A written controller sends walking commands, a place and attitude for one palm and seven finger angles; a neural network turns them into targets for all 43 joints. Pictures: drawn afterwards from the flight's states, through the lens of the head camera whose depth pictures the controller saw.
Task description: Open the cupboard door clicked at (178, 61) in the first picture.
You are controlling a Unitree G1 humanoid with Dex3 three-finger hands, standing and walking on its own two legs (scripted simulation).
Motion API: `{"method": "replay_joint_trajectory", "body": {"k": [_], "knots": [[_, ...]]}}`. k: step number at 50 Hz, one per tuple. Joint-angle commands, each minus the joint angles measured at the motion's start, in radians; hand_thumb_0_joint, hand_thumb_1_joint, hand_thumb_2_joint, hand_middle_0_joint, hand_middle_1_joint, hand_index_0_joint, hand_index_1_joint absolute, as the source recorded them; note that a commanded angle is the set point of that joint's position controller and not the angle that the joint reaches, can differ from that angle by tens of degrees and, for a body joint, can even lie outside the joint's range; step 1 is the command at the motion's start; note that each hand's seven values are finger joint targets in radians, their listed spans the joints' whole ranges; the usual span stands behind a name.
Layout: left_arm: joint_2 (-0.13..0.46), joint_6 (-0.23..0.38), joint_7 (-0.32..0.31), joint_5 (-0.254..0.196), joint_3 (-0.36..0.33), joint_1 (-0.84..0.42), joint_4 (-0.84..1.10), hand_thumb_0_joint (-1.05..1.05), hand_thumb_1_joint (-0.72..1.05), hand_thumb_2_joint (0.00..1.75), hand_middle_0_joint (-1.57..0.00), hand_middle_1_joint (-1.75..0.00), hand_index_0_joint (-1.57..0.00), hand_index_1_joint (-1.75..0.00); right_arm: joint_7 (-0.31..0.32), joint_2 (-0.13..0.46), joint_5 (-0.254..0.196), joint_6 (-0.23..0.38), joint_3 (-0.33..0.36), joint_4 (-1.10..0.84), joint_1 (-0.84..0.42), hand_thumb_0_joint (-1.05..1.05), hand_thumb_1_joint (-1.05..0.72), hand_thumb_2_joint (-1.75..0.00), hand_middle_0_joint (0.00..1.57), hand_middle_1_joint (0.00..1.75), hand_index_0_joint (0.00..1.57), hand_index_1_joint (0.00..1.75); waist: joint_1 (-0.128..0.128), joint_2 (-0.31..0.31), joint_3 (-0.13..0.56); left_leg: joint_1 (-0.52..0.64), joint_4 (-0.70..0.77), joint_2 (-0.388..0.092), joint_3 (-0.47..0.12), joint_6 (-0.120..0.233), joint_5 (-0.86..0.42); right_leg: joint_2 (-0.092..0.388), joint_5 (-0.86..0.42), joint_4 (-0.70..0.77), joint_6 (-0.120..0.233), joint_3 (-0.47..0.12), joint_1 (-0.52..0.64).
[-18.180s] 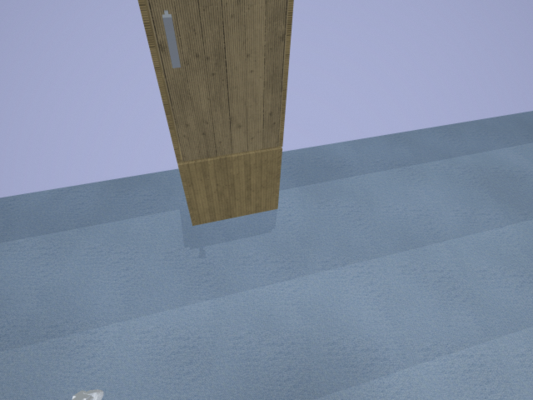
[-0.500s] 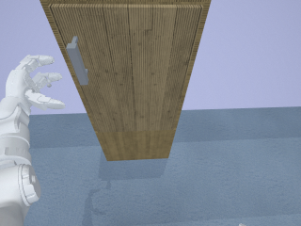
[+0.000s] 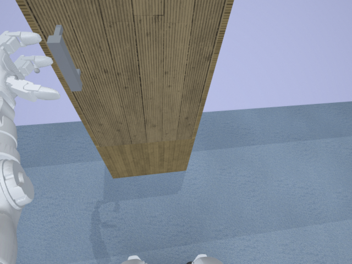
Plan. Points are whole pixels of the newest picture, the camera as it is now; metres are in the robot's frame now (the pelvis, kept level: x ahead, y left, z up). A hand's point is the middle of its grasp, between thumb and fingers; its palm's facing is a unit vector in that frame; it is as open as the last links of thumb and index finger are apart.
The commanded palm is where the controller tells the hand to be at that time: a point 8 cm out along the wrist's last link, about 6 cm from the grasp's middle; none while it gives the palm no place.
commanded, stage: move the hooked fingers beside the handle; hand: left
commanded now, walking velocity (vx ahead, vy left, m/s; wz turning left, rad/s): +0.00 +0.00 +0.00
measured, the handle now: (68, 59) +0.54 +0.21 +0.13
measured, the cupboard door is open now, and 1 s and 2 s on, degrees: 0 0 0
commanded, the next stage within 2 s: slide the fingers in behind the handle in 0.76 s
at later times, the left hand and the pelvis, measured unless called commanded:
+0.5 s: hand (40, 73) +0.49 +0.26 +0.13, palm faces +0.07 -1.00 +0.00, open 14.0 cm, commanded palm +0.47 +0.30 +0.13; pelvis +0.01 +0.00 +0.00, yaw +0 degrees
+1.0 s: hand (35, 74) +0.49 +0.27 +0.13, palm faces +0.06 -1.00 +0.00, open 14.0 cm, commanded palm +0.47 +0.30 +0.13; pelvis +0.01 +0.00 +0.00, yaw +0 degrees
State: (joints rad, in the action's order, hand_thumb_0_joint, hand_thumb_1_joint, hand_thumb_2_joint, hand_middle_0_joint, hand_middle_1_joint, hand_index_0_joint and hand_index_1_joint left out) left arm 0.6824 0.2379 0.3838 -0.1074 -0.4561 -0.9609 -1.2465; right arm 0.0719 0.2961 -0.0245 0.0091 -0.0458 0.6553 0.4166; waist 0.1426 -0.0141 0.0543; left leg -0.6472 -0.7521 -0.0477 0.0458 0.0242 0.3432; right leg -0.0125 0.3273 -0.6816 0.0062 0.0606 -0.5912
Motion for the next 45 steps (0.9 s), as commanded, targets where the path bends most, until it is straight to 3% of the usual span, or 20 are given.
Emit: {"method": "replay_joint_trajectory", "body": {"k": [1,3,5,6,10,11,12,16,18,19,21,23,25,27,31,33,35,39,41,45], "knots": [[0.269,0.071,0.006,-0.024,-0.02,-0.421,0.213,0.0,-0.5,0.3,-0.3,-1.2,-0.3,-1.2,0.01,0.183,0.005,0.009,0.068,-0.068,0.146,0.0,-0.9,-0.9,0.2,0.3,0.2,0.3,-0.001,-0.12,0.428,0.347,0.06,0.016,-0.09,0.008,-0.372,-0.035,-0.302,0.05,0.011,-0.024,0.066],[0.272,0.068,0.009,-0.028,-0.032,-0.387,0.229,0.0,-0.5,0.3,-0.3,-1.2,-0.3,-1.2,0.003,0.182,0.006,-0.001,0.071,-0.073,0.146,0.0,-0.9,-0.9,0.2,0.3,0.2,0.3,-0.013,-0.145,0.446,0.363,0.056,0.013,-0.083,0.004,-0.402,-0.035,-0.32,0.048,0.009,-0.023,0.066],[0.257,0.06,0.007,-0.032,-0.026,-0.381,0.245,0.0,-0.5,0.3,-0.3,-1.2,-0.3,-1.2,-0.001,0.18,0.005,-0.01,0.073,-0.078,0.146,0.0,-0.9,-0.9,0.2,0.3,0.2,0.3,-0.01,-0.112,0.433,0.35,0.056,0.011,-0.081,0.007,-0.41,-0.037,-0.332,0.048,0.006,-0.019,0.074],[0.299,0.063,0.002,-0.036,-0.067,-0.352,0.247,0.0,-0.5,0.3,-0.3,-1.2,-0.3,-1.2,-0.001,0.183,0.006,-0.015,0.075,-0.083,0.151,0.0,-0.9,-0.9,0.2,0.3,0.2,0.3,-0.027,-0.092,0.433,0.337,0.053,0.012,-0.082,0.01,-0.428,-0.039,-0.348,0.044,0.009,-0.02,0.096],[0.262,0.057,-0.002,-0.03,-0.03,-0.369,0.293,0.0,-0.5,0.3,-0.3,-1.2,-0.3,-1.2,-0.003,0.178,0.002,-0.026,0.076,-0.091,0.138,0.0,-0.9,-0.9,0.2,0.3,0.2,0.3,-0.017,-0.137,0.405,0.341,0.061,0.011,-0.078,0.007,-0.397,-0.038,-0.322,0.05,0.008,-0.019,0.069],[0.244,0.067,-0.006,-0.035,-0.019,-0.396,0.33,0.0,-0.5,0.3,-0.3,-1.2,-0.3,-1.2,-0.002,0.176,0.003,-0.026,0.076,-0.089,0.138,0.0,-0.9,-0.9,0.2,0.3,0.2,0.3,-0.006,-0.138,0.419,0.368,0.056,0.009,-0.083,0.008,-0.418,-0.039,-0.323,0.047,0.01,-0.016,0.061],[0.281,0.077,-0.014,-0.037,-0.054,-0.408,0.355,0.0,-0.5,0.3,-0.3,-1.2,-0.3,-1.2,-0.002,0.178,0.005,-0.026,0.081,-0.085,0.139,0.0,-0.9,-0.9,0.2,0.3,0.2,0.3,-0.015,-0.145,0.449,0.389,0.055,0.007,-0.09,0.004,-0.435,-0.041,-0.327,0.047,0.01,-0.017,0.068],[0.233,0.088,-0.023,-0.041,-0.024,-0.426,0.367,0.0,-0.5,0.3,-0.3,-1.2,-0.3,-1.2,-0.002,0.169,0.004,-0.021,0.077,-0.078,0.128,0.0,-0.9,-0.9,0.2,0.3,0.2,0.3,-0.004,-0.176,0.441,0.409,0.047,0.009,-0.091,0.004,-0.445,-0.041,-0.328,0.045,0.013,-0.016,0.056],[0.283,0.076,-0.027,-0.035,-0.065,-0.373,0.326,0.0,-0.5,0.3,-0.3,-1.2,-0.3,-1.2,-0.002,0.174,0.004,-0.025,0.076,-0.077,0.129,0.0,-0.9,-0.9,0.2,0.3,0.2,0.3,-0.021,-0.138,0.447,0.386,0.049,0.008,-0.089,0.003,-0.458,-0.039,-0.354,0.042,0.01,-0.019,0.084],[0.24,0.066,-0.021,-0.035,-0.03,-0.363,0.312,0.0,-0.5,0.3,-0.3,-1.2,-0.3,-1.2,-0.004,0.168,0.001,-0.024,0.072,-0.082,0.119,0.0,-0.9,-0.9,0.2,0.3,0.2,0.3,-0.016,-0.162,0.426,0.379,0.05,0.012,-0.081,0.004,-0.444,-0.039,-0.353,0.046,0.01,-0.02,0.076],[0.237,0.056,-0.02,-0.034,-0.019,-0.37,0.285,0.0,-0.5,0.3,-0.3,-1.2,-0.3,-1.2,-0.002,0.17,0.001,-0.027,0.069,-0.081,0.121,0.0,-0.9,-0.9,0.2,0.3,0.2,0.3,-0.008,-0.12,0.382,0.342,0.053,0.013,-0.082,0.009,-0.424,-0.038,-0.347,0.047,0.011,-0.016,0.077],[0.288,0.052,-0.02,-0.027,-0.05,-0.371,0.278,0.0,-0.5,0.3,-0.3,-1.2,-0.3,-1.2,0.002,0.175,-0.001,-0.03,0.069,-0.087,0.119,0.0,-0.9,-0.9,0.2,0.3,0.2,0.3,-0.014,-0.113,0.398,0.325,0.054,0.015,-0.078,0.009,-0.403,-0.034,-0.355,0.044,0.008,-0.024,0.095],[0.231,0.059,-0.017,-0.03,-0.003,-0.403,0.298,0.0,-0.5,0.3,-0.3,-1.2,-0.3,-1.2,0.0,0.168,-0.001,-0.026,0.068,-0.09,0.114,0.0,-0.9,-0.9,0.2,0.3,0.2,0.3,0.001,-0.122,0.394,0.341,0.053,0.014,-0.079,0.008,-0.392,-0.034,-0.344,0.048,0.007,-0.022,0.078],[0.252,0.074,-0.017,-0.042,-0.032,-0.4,0.315,0.0,-0.5,0.3,-0.3,-1.2,-0.3,-1.2,0.0,0.172,0.001,-0.024,0.072,-0.091,0.117,0.0,-0.9,-0.9,0.2,0.3,0.2,0.3,-0.007,-0.123,0.446,0.37,0.043,0.013,-0.081,0.007,-0.429,-0.035,-0.367,0.041,0.008,-0.026,0.092],[0.22,0.062,-0.009,-0.042,-0.004,-0.379,0.253,0.0,-0.5,0.3,-0.3,-1.2,-0.3,-1.2,0.0,0.17,-0.002,-0.026,0.066,-0.089,0.111,0.0,-0.9,-0.9,0.2,0.3,0.2,0.3,0.003,-0.103,0.378,0.321,0.045,0.018,-0.073,0.014,-0.381,-0.034,-0.348,0.047,0.008,-0.025,0.082],[0.291,0.05,-0.01,-0.031,-0.041,-0.387,0.219,0.0,-0.5,0.3,-0.3,-1.2,-0.3,-1.2,0.006,0.178,-0.004,-0.029,0.064,-0.088,0.113,0.0,-0.9,-0.9,0.2,0.3,0.2,0.3,0.003,-0.048,0.363,0.257,0.052,0.021,-0.07,0.019,-0.315,-0.029,-0.331,0.052,0.001,-0.034,0.106],[0.283,0.057,-0.009,-0.024,-0.022,-0.419,0.249,0.0,-0.5,0.3,-0.3,-1.2,-0.3,-1.2,0.006,0.174,-0.004,-0.026,0.062,-0.093,0.109,0.0,-0.9,-0.9,0.2,0.3,0.2,0.3,0.002,-0.112,0.38,0.272,0.053,0.024,-0.07,0.016,-0.318,-0.027,-0.329,0.049,0.005,-0.036,0.102],[0.311,0.093,0.0,-0.039,-0.063,-0.411,0.31,0.0,-0.5,0.3,-0.3,-1.2,-0.3,-1.2,0.004,0.171,0.0,-0.024,0.067,-0.095,0.113,0.0,-0.9,-0.9,0.2,0.3,0.2,0.3,-0.014,-0.144,0.49,0.345,0.033,0.021,-0.07,0.011,-0.404,-0.033,-0.389,0.035,0.006,-0.038,0.135],[0.311,0.082,0.014,-0.046,-0.061,-0.377,0.254,0.0,-0.5,0.3,-0.3,-1.2,-0.3,-1.2,0.006,0.175,-0.003,-0.03,0.064,-0.09,0.117,0.0,-0.9,-0.9,0.2,0.3,0.2,0.3,-0.008,-0.093,0.424,0.295,0.036,0.021,-0.069,0.017,-0.378,-0.034,-0.379,0.04,0.007,-0.034,0.131],[0.309,0.047,0.028,-0.04,-0.041,-0.361,0.222,0.0,-0.5,0.3,-0.3,-1.2,-0.3,-1.2,0.008,0.179,-0.007,-0.033,0.061,-0.097,0.113,0.0,-0.9,-0.9,0.2,0.3,0.2,0.3,-0.005,-0.105,0.371,0.248,0.053,0.025,-0.061,0.02,-0.302,-0.03,-0.33,0.056,0.004,-0.038,0.113]]}}
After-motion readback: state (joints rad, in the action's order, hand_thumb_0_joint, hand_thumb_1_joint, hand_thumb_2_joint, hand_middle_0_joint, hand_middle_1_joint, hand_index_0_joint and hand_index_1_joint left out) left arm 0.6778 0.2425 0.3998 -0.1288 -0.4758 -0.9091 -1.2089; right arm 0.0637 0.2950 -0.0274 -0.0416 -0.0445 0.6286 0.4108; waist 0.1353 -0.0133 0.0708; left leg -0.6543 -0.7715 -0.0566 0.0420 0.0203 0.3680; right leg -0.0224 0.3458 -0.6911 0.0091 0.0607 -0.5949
